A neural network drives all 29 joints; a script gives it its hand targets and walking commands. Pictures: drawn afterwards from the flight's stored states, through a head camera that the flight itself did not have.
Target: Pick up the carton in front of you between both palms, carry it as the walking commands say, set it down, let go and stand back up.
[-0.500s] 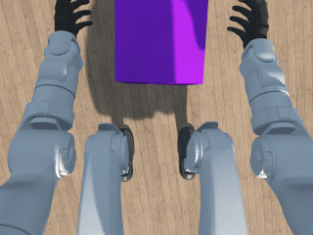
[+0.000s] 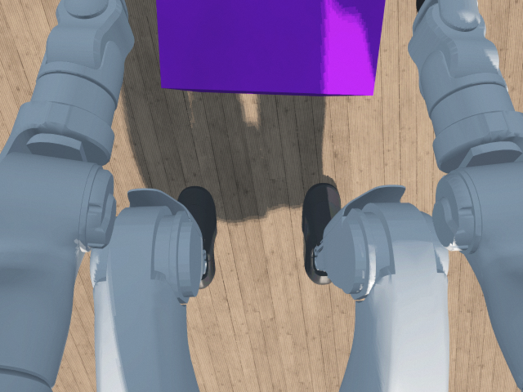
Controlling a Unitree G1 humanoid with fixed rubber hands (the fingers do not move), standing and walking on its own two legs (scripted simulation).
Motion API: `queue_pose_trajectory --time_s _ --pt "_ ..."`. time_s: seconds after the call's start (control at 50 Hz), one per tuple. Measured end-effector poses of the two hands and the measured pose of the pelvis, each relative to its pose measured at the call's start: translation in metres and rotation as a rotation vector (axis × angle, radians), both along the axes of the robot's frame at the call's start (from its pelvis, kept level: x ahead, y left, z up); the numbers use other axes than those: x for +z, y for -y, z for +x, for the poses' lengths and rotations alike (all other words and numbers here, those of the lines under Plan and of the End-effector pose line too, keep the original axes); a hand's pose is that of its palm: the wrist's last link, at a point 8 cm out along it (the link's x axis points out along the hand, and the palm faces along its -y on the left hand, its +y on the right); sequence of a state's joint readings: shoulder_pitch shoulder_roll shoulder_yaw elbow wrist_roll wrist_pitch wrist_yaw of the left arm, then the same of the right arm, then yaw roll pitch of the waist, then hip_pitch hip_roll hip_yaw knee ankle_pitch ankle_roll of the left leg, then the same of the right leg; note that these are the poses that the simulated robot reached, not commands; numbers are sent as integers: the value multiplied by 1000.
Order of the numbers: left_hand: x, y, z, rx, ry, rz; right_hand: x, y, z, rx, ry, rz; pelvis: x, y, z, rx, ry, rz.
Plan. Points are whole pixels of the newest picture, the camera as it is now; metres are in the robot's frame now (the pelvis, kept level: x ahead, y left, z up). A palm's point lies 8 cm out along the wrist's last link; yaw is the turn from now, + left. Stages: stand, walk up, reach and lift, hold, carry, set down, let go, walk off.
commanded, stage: reach and lift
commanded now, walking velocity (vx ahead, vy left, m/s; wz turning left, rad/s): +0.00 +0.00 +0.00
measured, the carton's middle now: (265, 10) +0.52 +0.00 -0.24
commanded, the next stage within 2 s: none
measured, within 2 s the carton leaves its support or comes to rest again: leaves its support in 0.64 s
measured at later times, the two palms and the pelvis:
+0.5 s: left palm out of the picture +0.54 +0.15 -0.17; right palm out of the picture +0.53 -0.15 -0.17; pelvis +0.00 +0.00 +0.01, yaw +0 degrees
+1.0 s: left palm out of the picture +0.50 +0.15 +0.00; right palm out of the picture +0.50 -0.15 +0.00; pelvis +0.00 +0.00 +0.06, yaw +1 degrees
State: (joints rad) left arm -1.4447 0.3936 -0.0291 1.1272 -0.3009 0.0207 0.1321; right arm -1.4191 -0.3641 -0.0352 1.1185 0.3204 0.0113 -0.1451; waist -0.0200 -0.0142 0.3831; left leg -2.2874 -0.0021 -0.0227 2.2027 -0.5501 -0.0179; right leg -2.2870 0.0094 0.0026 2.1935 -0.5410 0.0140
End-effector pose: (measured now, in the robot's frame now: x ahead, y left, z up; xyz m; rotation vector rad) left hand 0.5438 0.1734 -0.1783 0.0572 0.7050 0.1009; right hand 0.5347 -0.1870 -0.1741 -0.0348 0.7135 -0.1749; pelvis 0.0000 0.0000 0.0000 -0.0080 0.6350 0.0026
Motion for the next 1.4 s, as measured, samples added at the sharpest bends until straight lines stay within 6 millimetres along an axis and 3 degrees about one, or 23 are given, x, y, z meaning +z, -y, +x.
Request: queue_pose_trajectory --time_s 0.16,0.32,0.4,0.66,0.72,0.8,0.98,1.18,1.4 --pt "12 5 -4 -8 -26 -3 8 -9 -6 13 -26 10 7 -1 5 1 -35 -1" --pt "10 25 -5 -33 -21 -23 7 -31 -5 59 -17 32 11 -1 0 4 -40 -1" --pt "10 26 -4 -15 -16 -9 7 -32 -4 32 -14 18 12 -1 -3 5 -30 -2" --pt "15 28 -2 -8 -36 -11 16 -31 3 32 -33 12 -7 -3 -4 5 8 -3" --pt "35 28 -2 -6 -14 -11 35 -31 2 18 -6 21 -5 -2 -2 9 7 -4" --pt "79 25 -9 19 26 -32 75 -34 -7 5 36 44 6 -1 0 11 -7 0" --pt "171 23 -37 53 18 -56 165 -38 -33 -3 28 62 56 0 -1 15 -77 -1" --pt "230 31 -45 36 23 -59 226 -29 -46 -18 33 61 107 -2 -2 3 -107 -1" --pt "292 27 -61 53 29 -62 287 -33 -57 -6 39 68 161 -1 19 0 -86 7"
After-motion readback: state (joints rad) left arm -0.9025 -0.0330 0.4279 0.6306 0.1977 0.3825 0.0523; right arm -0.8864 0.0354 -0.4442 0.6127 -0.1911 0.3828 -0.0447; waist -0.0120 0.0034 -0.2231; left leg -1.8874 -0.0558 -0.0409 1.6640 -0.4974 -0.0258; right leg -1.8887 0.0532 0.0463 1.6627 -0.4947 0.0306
